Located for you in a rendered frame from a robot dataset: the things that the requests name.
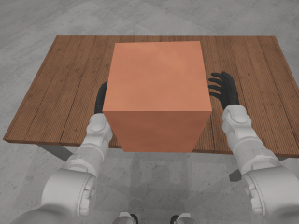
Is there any table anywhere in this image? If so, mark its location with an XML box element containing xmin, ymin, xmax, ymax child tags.
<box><xmin>3</xmin><ymin>35</ymin><xmax>299</xmax><ymax>182</ymax></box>

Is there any left robot forearm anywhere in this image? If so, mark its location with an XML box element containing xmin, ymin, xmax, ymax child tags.
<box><xmin>41</xmin><ymin>113</ymin><xmax>113</xmax><ymax>204</ymax></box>

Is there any right robot upper arm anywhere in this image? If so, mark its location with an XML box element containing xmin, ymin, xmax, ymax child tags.
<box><xmin>241</xmin><ymin>165</ymin><xmax>299</xmax><ymax>224</ymax></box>

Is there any robot left hand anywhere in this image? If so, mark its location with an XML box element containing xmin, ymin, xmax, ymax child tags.
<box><xmin>94</xmin><ymin>81</ymin><xmax>108</xmax><ymax>114</ymax></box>

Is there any robot right foot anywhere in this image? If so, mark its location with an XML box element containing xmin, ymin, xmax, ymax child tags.
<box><xmin>170</xmin><ymin>215</ymin><xmax>179</xmax><ymax>224</ymax></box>

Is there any right robot forearm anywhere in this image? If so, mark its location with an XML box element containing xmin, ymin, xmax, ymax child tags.
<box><xmin>221</xmin><ymin>105</ymin><xmax>299</xmax><ymax>185</ymax></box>

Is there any robot left shin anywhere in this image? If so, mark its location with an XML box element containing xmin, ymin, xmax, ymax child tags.
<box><xmin>119</xmin><ymin>212</ymin><xmax>132</xmax><ymax>218</ymax></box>

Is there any robot right hand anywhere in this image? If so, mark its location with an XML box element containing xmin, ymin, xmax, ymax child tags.
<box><xmin>208</xmin><ymin>71</ymin><xmax>240</xmax><ymax>110</ymax></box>

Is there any left robot upper arm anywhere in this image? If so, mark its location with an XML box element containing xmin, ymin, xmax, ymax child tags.
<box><xmin>9</xmin><ymin>168</ymin><xmax>97</xmax><ymax>224</ymax></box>

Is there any carton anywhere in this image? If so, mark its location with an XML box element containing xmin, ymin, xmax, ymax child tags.
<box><xmin>102</xmin><ymin>41</ymin><xmax>212</xmax><ymax>153</ymax></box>

